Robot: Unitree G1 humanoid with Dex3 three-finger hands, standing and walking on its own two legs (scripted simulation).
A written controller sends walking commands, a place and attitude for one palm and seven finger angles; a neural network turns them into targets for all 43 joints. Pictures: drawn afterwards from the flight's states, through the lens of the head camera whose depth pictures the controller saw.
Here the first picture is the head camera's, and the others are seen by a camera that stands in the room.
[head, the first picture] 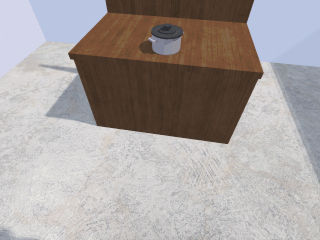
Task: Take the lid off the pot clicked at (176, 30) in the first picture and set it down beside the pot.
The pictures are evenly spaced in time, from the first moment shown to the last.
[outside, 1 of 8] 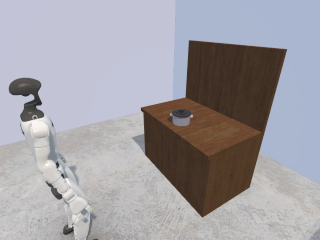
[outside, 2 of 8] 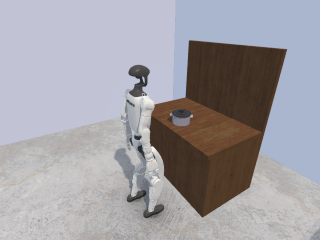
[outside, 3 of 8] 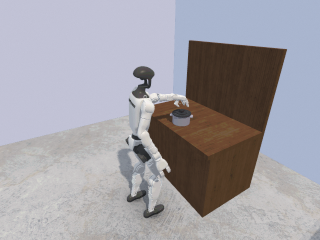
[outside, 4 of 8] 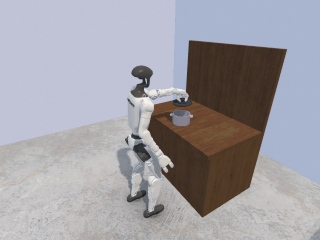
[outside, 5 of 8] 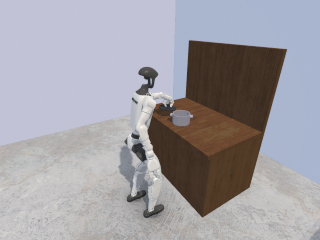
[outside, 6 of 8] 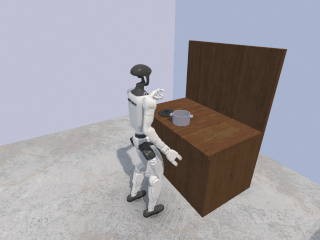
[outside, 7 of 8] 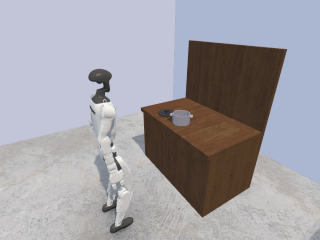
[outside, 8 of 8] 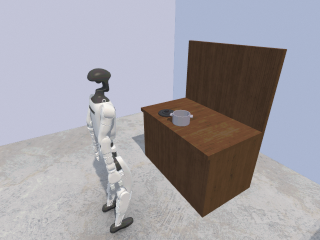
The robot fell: no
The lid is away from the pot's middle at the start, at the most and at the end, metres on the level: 0.00 0.24 0.24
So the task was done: yes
